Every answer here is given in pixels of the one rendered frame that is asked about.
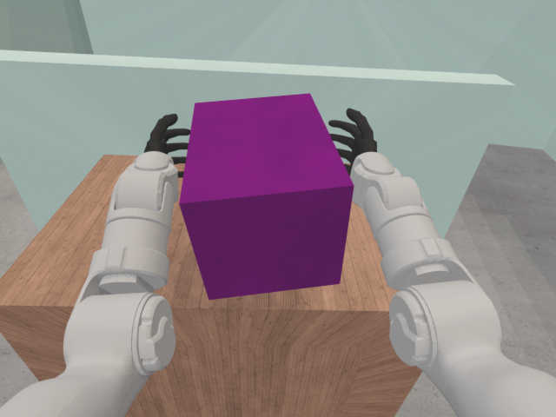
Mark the left robot forearm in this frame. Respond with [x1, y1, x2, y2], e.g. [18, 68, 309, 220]
[63, 151, 179, 363]

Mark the robot left upper arm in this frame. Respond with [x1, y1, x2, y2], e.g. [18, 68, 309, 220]
[0, 292, 176, 417]

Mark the pedestal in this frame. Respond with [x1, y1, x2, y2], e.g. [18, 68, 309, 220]
[0, 155, 422, 417]

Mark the left robot hand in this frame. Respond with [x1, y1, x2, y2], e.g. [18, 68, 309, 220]
[144, 114, 190, 178]

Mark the carton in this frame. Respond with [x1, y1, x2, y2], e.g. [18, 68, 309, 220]
[179, 93, 354, 300]

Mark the right robot hand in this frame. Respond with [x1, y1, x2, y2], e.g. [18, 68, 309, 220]
[328, 108, 377, 176]

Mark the robot right upper arm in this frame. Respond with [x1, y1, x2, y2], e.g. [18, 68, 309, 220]
[389, 280, 556, 417]

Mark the right robot forearm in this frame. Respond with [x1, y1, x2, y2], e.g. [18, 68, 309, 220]
[350, 152, 502, 345]

